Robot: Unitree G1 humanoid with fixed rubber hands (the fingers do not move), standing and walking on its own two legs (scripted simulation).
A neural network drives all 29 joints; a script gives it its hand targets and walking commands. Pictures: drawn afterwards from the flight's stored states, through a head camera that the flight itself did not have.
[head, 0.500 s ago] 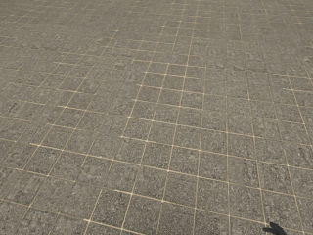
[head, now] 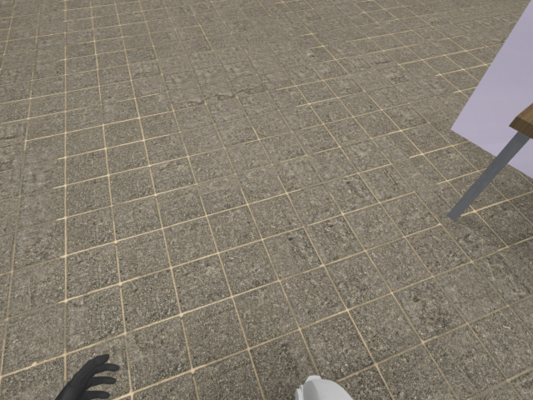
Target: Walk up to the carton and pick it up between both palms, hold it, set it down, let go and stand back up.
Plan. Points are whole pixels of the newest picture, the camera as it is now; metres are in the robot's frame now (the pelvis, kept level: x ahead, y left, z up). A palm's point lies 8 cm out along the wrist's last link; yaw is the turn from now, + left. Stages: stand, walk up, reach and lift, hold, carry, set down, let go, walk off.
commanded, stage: walk up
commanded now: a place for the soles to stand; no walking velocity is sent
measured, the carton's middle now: out of the picture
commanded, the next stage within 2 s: none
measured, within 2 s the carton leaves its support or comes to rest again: neither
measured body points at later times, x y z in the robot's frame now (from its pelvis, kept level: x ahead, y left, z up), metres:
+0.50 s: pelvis +0.09 -0.08 -0.01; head +0.12 -0.10 +0.43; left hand +0.35 +0.12 -0.12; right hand +0.00 -0.42 -0.10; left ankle +0.11 +0.08 -0.72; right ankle +0.08 -0.20 -0.70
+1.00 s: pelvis +0.17 -0.21 -0.02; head +0.20 -0.22 +0.43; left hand +0.45 -0.04 -0.14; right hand +0.00 -0.52 -0.10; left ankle +0.28 -0.10 -0.72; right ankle +0.11 -0.32 -0.68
